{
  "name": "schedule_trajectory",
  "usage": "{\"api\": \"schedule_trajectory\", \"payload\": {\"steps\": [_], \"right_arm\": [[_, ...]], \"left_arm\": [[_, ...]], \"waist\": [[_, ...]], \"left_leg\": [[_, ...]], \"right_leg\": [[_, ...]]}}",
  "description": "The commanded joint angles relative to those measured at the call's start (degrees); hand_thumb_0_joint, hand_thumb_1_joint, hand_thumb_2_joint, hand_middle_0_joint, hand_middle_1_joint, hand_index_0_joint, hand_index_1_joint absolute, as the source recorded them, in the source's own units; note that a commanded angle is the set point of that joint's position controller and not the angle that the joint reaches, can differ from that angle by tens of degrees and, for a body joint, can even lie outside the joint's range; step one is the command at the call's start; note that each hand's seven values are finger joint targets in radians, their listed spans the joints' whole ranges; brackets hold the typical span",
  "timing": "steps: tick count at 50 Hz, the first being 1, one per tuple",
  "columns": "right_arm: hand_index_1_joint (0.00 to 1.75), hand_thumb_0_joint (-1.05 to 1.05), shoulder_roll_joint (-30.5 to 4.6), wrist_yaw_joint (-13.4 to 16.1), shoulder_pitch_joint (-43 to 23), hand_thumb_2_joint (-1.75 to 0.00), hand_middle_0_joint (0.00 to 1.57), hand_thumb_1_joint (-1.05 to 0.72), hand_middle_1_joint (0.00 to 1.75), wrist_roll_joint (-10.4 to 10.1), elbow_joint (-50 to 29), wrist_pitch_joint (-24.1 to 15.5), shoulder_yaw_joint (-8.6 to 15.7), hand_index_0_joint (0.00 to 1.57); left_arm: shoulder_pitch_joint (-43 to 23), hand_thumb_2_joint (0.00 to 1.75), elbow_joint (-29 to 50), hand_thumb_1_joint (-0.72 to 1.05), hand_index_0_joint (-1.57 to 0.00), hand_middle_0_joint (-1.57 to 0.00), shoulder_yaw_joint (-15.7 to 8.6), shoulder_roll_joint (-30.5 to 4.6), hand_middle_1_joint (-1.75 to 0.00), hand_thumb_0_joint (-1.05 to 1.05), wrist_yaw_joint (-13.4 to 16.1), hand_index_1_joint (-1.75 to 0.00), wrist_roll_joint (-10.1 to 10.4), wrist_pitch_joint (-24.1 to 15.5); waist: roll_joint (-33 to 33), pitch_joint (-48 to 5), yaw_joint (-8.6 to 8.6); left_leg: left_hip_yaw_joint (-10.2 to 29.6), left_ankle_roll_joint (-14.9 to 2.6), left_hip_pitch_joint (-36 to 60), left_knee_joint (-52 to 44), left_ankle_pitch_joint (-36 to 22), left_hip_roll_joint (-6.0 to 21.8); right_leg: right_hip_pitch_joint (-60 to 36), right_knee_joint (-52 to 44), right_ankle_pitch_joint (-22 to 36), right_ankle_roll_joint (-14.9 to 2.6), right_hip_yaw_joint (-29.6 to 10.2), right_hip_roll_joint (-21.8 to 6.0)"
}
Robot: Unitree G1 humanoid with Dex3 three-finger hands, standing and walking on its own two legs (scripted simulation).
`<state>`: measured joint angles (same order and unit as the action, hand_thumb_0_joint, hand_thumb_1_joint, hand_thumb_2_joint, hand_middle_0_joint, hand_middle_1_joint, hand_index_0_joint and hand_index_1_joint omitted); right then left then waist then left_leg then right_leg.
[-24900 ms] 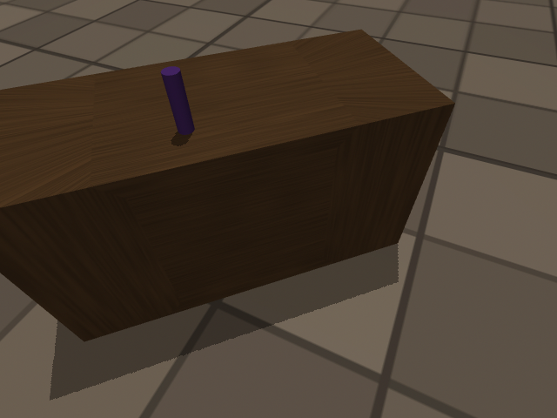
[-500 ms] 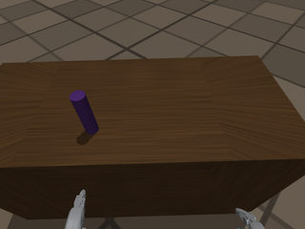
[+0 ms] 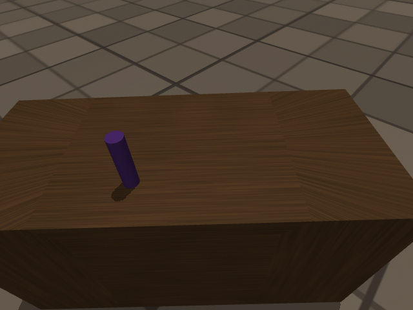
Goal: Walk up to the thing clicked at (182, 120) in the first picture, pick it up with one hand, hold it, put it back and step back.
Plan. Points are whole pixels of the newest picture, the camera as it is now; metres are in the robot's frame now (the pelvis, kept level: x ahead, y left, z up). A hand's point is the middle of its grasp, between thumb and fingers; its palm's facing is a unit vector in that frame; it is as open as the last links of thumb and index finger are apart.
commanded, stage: home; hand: left
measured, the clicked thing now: (123, 161) +0.48 +0.24 +0.01
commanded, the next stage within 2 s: stand in 1.38 s
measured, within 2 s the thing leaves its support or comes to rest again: neither
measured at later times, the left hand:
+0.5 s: hand out of the picture +0.04 +0.26 -0.16, palm faces -0.06 -0.93 -0.35, open 17.5 cm
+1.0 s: hand out of the picture +0.09 +0.26 -0.15, palm faces -0.06 -0.93 -0.35, open 17.5 cm
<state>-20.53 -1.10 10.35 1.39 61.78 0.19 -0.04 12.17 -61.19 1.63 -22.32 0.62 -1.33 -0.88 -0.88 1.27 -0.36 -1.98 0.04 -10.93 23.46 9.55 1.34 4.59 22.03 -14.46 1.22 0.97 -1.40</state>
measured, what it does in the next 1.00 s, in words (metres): stands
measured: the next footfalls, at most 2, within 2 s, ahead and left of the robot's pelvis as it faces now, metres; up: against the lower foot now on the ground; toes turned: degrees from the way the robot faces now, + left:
none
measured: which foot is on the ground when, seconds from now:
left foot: down 0.00-1.00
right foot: down 0.00-1.00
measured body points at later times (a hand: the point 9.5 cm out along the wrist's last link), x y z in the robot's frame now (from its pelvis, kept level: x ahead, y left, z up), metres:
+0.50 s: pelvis +0.00 +0.00 +0.00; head +0.00 +0.00 +0.45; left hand +0.04 +0.31 -0.13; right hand +0.06 -0.30 -0.13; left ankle +0.04 +0.12 -0.74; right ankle -0.02 -0.13 -0.74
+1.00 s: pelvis +0.01 +0.00 +0.00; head +0.01 +0.00 +0.45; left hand +0.09 +0.30 -0.13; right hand +0.08 -0.30 -0.13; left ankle +0.04 +0.12 -0.74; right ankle -0.02 -0.13 -0.74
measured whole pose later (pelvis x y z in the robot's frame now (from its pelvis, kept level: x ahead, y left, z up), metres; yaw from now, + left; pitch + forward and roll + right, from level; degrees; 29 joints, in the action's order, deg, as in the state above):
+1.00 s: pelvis +0.01 +0.00 +0.00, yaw -1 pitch -3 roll +0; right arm -20.1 -0.3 6.6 0.9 64.9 -0.6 -0.4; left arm 7.5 -63.9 0.8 -20.2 0.1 -0.8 -0.4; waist -0.1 2.2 -0.6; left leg -2.9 -0.2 -8.4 19.5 8.7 0.8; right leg 2.4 18.2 -13.3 1.7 0.2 -1.9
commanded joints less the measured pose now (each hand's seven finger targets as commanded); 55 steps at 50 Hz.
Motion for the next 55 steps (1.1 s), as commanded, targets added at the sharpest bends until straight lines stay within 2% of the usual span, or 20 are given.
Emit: {"api": "schedule_trajectory", "payload": {"steps": [1,4,11,13,15,17,21,23,27,28,33,35,37,39,41,42,49,52,54,55], "right_arm": [[0.3,0.0,-11.6,0.8,-3.9,-0.9,0.2,-0.89,0.3,-0.3,-2.3,-1.5,2.0,0.2],[0.3,0.0,-11.8,0.9,-4.3,-0.9,0.2,-0.89,0.3,-0.3,-1.7,-1.6,1.9,0.2],[0.3,0.0,-11.8,0.9,-4.6,-0.9,0.2,-0.89,0.3,-0.4,-0.8,-1.4,1.9,0.2],[0.3,0.0,-11.6,0.9,-4.4,-0.9,0.2,-0.89,0.3,-0.5,-0.7,-1.6,2.0,0.2],[0.3,0.0,-11.8,1.0,-4.4,-0.9,0.2,-0.89,0.3,-0.5,-0.6,-1.5,2.0,0.2],[0.3,0.0,-11.8,1.1,-4.3,-0.9,0.2,-0.89,0.3,-0.4,-0.7,-1.6,2.0,0.2],[0.3,0.0,-11.6,1.2,-4.9,-0.9,0.2,-0.89,0.3,-0.7,-0.5,-1.7,1.9,0.2],[0.3,0.0,-11.5,1.2,-4.8,-0.9,0.2,-0.89,0.3,-0.6,-0.4,-1.7,1.8,0.2],[0.3,0.0,-11.5,1.2,-4.7,-0.9,0.2,-0.89,0.3,-0.8,-0.4,-1.8,1.7,0.2],[0.3,0.0,-11.8,1.3,-4.7,-0.9,0.2,-0.89,0.3,-0.8,-0.3,-1.8,1.8,0.2],[0.3,0.0,-11.7,1.4,-5.4,-0.9,0.2,-0.89,0.3,-0.8,-0.1,-1.8,1.7,0.2],[0.3,0.0,-11.8,1.5,-5.4,-0.9,0.2,-0.89,0.3,-0.8,0.2,-1.7,1.7,0.2],[0.3,0.0,-11.7,1.5,-5.6,-0.9,0.2,-0.89,0.3,-0.7,0.2,-1.7,1.7,0.2],[0.3,0.0,-11.9,1.5,-5.8,-0.9,0.2,-0.89,0.3,-0.8,0.4,-1.7,1.8,0.2],[0.3,0.0,-11.9,1.6,-5.8,-0.9,0.2,-0.89,0.3,-0.7,0.1,-1.9,1.9,0.2],[0.3,0.0,-11.6,1.6,-5.9,-0.9,0.2,-0.89,0.3,-0.7,0.2,-2.0,1.7,0.2],[0.3,0.0,-11.8,1.6,-6.0,-0.9,0.2,-0.9,0.3,-0.7,0.3,-1.8,1.9,0.2],[0.3,0.0,-11.6,1.5,-6.3,-0.9,0.2,-0.9,0.3,-0.7,0.2,-1.9,2.0,0.2],[0.3,0.0,-11.9,1.6,-6.2,-0.9,0.2,-0.9,0.3,-0.8,0.1,-2.0,2.1,0.2],[0.3,0.0,-11.7,1.6,-6.2,-0.9,0.2,-0.9,0.3,-0.8,0.3,-1.9,2.1,0.2]], "left_arm": [[-3.6,0.05,2.4,-0.56,-0.05,-0.05,-2.6,-11.9,-0.05,0.0,0.5,-0.05,0.3,-1.3],[-2.8,0.04,1.3,-0.58,-0.05,-0.05,-2.6,-11.9,-0.05,0.0,0.5,-0.05,0.3,-1.1],[-2.4,0.05,-0.3,-0.56,-0.05,-0.05,-2.8,-11.2,-0.05,0.0,0.3,-0.05,0.2,-0.9],[-2.4,0.05,-0.3,-0.56,-0.05,-0.05,-2.8,-11.1,-0.05,0.0,0.2,-0.05,0.3,-1.1],[-2.6,0.05,-0.3,-0.57,-0.05,-0.05,-2.9,-11.0,-0.05,0.0,0.2,-0.05,0.2,-0.9],[-2.8,0.04,-0.1,-0.58,-0.05,-0.05,-3.0,-10.7,-0.05,0.0,0.2,-0.05,0.3,-0.8],[-3.0,0.02,-0.3,-0.61,-0.04,-0.04,-2.8,-10.5,-0.04,0.0,0.2,-0.04,0.4,-0.9],[-3.2,0.03,-0.3,-0.59,-0.05,-0.04,-2.8,-10.3,-0.05,0.0,0.2,-0.04,0.4,-0.8],[-3.8,0.03,-0.1,-0.59,-0.04,-0.04,-2.9,-10.4,-0.04,0.0,0.3,-0.04,0.6,-1.0],[-3.8,0.04,-0.1,-0.59,-0.05,-0.05,-2.9,-10.5,-0.05,0.0,0.3,-0.05,0.5,-1.0],[-4.4,0.04,0.0,-0.58,-0.05,-0.05,-3.0,-10.4,-0.05,0.0,0.4,-0.05,0.6,-0.8],[-4.5,0.04,-0.2,-0.59,-0.05,-0.05,-3.0,-10.3,-0.05,0.0,0.4,-0.05,0.7,-0.6],[-4.9,0.04,-0.1,-0.57,-0.05,-0.05,-3.1,-10.2,-0.05,0.0,0.3,-0.05,0.7,-0.5],[-4.7,0.04,0.0,-0.58,-0.05,-0.05,-3.1,-10.1,-0.05,0.0,0.3,-0.05,0.6,-0.6],[-5.2,0.04,0.4,-0.58,-0.05,-0.05,-3.3,-10.4,-0.05,0.0,0.3,-0.05,0.5,-0.6],[-5.6,0.03,0.3,-0.59,-0.04,-0.04,-3.3,-10.5,-0.04,0.0,0.4,-0.05,0.6,-0.6],[-5.9,0.04,0.3,-0.58,-0.05,-0.05,-3.5,-10.2,-0.05,0.0,0.3,-0.05,0.6,-0.4],[-5.9,0.04,0.4,-0.58,-0.05,-0.05,-3.4,-10.0,-0.05,0.0,0.3,-0.05,0.6,-0.5],[-5.8,0.03,0.7,-0.59,-0.04,-0.04,-3.5,-10.3,-0.05,0.0,0.3,-0.05,0.6,-0.7],[-6.0,0.06,0.6,-0.55,-0.05,-0.05,-3.5,-10.3,-0.05,0.0,0.3,-0.05,0.6,-0.6]], "waist": [[0.3,-0.5,-0.15],[-0.3,-0.4,0.14],[-0.5,1.9,0.37],[0.4,0.4,0.15],[-0.5,1.3,-0.01],[-1.2,0.5,0.05],[0.5,0.3,0.12],[0.0,0.1,0.04],[0.8,-2.0,0.11],[1.1,-1.5,-0.06],[0.9,-2.5,0.14],[0.4,-0.9,0.12],[0.6,-1.0,0.11],[0.1,-1.9,0.32],[0.6,-3.3,0.32],[0.5,-2.5,0.18],[0.4,-1.0,0.1],[0.7,-1.6,0.13],[1.0,-3.4,0.12],[1.0,-2.5,-0.02]], "left_leg": [[6.7,-1.3,3.7,-6.3,0.0,5.6],[7.3,-1.33,3.9,-7.1,0.6,5.8],[8.3,-1.44,1.1,-9.3,6.6,6.0],[7.6,-1.4,3.0,-8.0,2.8,5.7],[7.8,-1.2,2.6,-8.5,4.9,5.7],[7.8,-1.28,1.9,-8.7,4.6,5.8],[7.5,-1.27,3.6,-8.0,0.7,6.0],[7.3,-1.32,3.4,-8.0,0.8,5.9],[6.7,-1.55,5.3,-6.5,-6.7,6.3],[6.6,-1.37,5.4,-6.5,-6.0,6.0],[6.3,-1.22,6.2,-5.9,-10.3,6.5],[6.4,-1.04,5.4,-6.8,-7.3,6.2],[6.3,-0.87,5.6,-6.9,-7.1,6.2],[6.2,-1.04,6.2,-6.5,-7.9,6.4],[5.7,-1.12,6.8,-5.9,-11.4,6.5],[6.0,-0.83,6.1,-6.3,-12.2,6.5],[5.9,-0.8,5.7,-7.4,-7.5,6.2],[6.0,-0.85,6.4,-7.0,-9.2,6.5],[5.7,-1.06,7.4,-6.0,-11.7,6.6],[5.7,-0.94,6.9,-6.4,-10.8,6.4]], "right_leg": [[5.9,-6.8,1.0,-2.7,-5.7,-5.5],[6.0,-6.8,0.9,-2.66,-5.5,-5.4],[6.5,-7.1,-2.2,-2.56,-5.2,-5.0],[6.3,-7.7,-0.1,-2.5,-5.7,-5.5],[7.3,-7.8,-1.7,-2.44,-5.5,-5.1],[6.0,-7.1,0.2,-2.5,-5.5,-5.3],[5.9,-7.2,1.3,-2.51,-5.5,-5.6],[5.5,-7.1,2.2,-2.58,-5.6,-5.6],[3.6,-6.9,7.4,-2.28,-5.7,-6.2],[4.0,-7.0,7.2,-2.13,-5.6,-6.0],[2.5,-6.5,10.5,-2.03,-5.3,-6.2],[3.2,-6.9,7.9,-1.91,-5.1,-6.0],[3.2,-7.1,7.4,-2.0,-5.1,-6.0],[2.5,-7.2,8.5,-1.97,-5.2,-6.2],[1.2,-6.7,12.2,-1.96,-5.3,-6.5],[1.5,-6.4,11.9,-1.86,-5.1,-6.3],[2.3,-7.2,8.6,-1.91,-5.1,-6.3],[2.4,-7.2,8.7,-1.96,-4.9,-6.2],[1.1,-7.1,11.8,-1.88,-5.2,-6.6],[1.5,-7.1,11.5,-1.94,-4.9,-6.5]]}}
